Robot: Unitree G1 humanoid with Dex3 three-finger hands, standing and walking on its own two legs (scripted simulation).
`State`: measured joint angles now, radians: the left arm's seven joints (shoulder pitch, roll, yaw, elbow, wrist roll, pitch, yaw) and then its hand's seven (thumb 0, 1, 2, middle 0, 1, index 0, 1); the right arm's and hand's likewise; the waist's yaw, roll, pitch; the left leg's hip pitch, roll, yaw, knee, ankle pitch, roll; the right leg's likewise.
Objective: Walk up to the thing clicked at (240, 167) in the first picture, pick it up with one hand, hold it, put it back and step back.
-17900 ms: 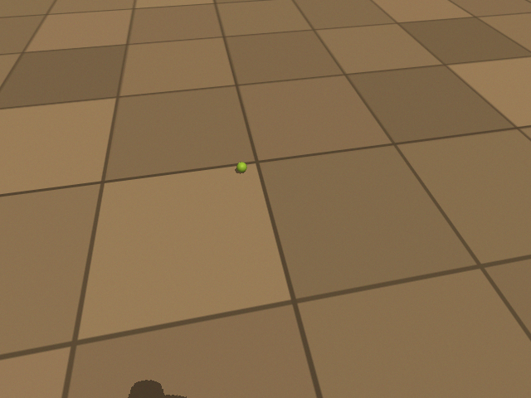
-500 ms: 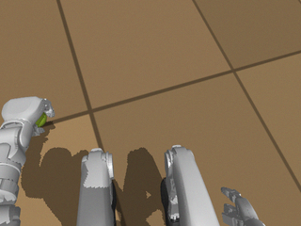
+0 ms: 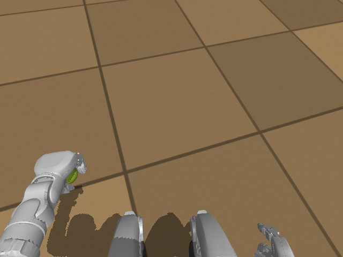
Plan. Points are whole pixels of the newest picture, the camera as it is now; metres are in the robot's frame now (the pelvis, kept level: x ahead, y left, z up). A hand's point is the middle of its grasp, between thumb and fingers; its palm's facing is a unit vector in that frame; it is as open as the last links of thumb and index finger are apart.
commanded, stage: lift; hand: left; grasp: from above
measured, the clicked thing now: (66, 174) +0.35 +0.27 -0.10
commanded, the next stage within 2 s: hold in 0.56 s
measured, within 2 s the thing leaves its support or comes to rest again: neither
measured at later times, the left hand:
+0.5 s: hand (69, 151) +0.36 +0.22 +0.02, palm faces -0.46 -0.09 -0.88, open 6.7 cm
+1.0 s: hand (65, 133) +0.38 +0.22 +0.07, palm faces -0.46 -0.06 -0.89, open 6.7 cm
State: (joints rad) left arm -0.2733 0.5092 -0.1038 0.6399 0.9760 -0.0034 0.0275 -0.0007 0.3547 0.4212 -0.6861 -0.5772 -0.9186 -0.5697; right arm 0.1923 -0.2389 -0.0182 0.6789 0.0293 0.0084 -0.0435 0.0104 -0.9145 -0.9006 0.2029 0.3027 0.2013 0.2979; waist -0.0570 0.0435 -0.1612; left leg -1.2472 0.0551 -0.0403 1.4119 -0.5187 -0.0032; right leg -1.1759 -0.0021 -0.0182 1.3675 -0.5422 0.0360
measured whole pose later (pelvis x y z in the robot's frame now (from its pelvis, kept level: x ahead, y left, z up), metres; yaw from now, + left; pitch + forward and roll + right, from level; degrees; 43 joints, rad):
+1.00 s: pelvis +0.07 +0.00 +0.13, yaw +0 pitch +7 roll +0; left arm -0.31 0.37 -0.20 0.80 1.01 0.03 0.07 -0.01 0.34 0.42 -0.71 -0.55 -0.94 -0.56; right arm 0.25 -0.25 -0.06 0.71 0.03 0.03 -0.03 0.01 -0.91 -0.90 0.20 0.30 0.20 0.30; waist -0.03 0.03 -0.07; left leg -0.45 0.04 0.04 0.67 -0.33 -0.01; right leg -0.42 -0.02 0.03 0.65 -0.34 0.03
